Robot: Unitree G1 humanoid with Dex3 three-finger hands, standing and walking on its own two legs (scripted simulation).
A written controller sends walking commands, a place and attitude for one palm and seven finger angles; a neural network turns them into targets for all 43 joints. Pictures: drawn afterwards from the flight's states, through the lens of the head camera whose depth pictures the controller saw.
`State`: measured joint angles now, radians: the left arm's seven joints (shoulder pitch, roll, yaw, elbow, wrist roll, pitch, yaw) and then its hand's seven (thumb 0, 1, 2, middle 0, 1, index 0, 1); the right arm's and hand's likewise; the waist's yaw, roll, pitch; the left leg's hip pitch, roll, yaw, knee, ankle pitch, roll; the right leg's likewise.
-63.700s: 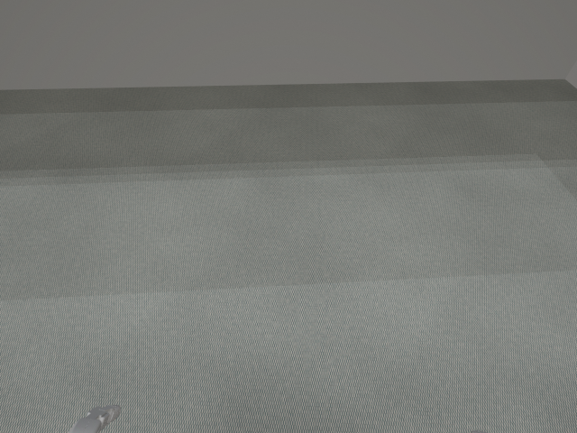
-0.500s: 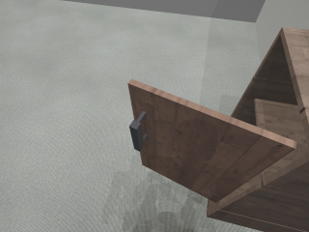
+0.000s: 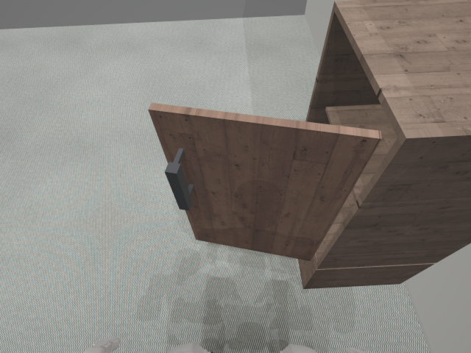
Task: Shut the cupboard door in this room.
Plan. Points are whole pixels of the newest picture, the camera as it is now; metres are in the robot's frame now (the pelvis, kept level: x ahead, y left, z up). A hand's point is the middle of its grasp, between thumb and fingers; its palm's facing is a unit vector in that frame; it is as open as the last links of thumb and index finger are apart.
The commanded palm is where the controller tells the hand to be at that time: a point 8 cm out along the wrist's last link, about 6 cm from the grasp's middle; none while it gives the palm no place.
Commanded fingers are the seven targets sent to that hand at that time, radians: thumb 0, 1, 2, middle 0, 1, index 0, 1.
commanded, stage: come to a stop and stand still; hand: left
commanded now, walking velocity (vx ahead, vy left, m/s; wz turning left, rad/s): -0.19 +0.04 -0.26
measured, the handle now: (183, 180) +0.44 +0.15 -0.04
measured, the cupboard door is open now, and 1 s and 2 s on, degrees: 76 76 76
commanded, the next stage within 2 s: look again from close up in 1.22 s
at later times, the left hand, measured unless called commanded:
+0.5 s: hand out of the picture +0.04 +0.19 -0.17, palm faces -0.03 -0.98 -0.20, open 7.4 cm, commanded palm none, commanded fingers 0.00 0.90 0.90 -0.20 -0.30 -0.20 -0.30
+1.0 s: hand out of the picture +0.00 +0.18 -0.17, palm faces -0.04 -0.98 -0.18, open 7.3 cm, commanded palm none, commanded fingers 0.00 0.90 0.90 -0.20 -0.30 -0.20 -0.30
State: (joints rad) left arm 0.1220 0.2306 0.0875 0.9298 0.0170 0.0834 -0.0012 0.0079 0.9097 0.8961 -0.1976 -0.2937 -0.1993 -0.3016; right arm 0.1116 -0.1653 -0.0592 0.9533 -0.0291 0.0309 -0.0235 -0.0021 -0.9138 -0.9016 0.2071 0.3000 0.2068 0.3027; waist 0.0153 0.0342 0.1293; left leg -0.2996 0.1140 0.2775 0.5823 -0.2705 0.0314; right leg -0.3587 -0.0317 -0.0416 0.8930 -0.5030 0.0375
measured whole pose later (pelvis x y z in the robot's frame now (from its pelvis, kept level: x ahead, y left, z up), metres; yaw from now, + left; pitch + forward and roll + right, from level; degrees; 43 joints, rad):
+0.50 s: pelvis -0.03 +0.01 +0.01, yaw -5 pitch +1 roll +0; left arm 0.22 0.19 0.05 0.99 0.01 0.03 0.01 0.01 0.90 0.90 -0.20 -0.29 -0.21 -0.30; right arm 0.30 -0.18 -0.04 1.06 -0.02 0.00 -0.02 0.00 -0.91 -0.90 0.20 0.30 0.20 0.30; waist 0.01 -0.02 0.03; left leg -0.16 0.02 0.01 0.47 -0.35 -0.02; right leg -0.30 -0.02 0.00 0.54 -0.27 0.01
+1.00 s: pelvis -0.01 +0.01 +0.01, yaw -5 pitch +0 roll +0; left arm 0.26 0.15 0.01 1.12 0.00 0.01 0.03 0.01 0.92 0.90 -0.20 -0.29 -0.20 -0.30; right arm 0.28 -0.12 -0.01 1.13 -0.01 -0.02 -0.05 0.00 -0.92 -0.90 0.20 0.30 0.20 0.30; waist 0.01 0.00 0.06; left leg -0.07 0.01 0.01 0.40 -0.33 -0.01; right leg -0.20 -0.02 -0.01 0.46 -0.26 0.02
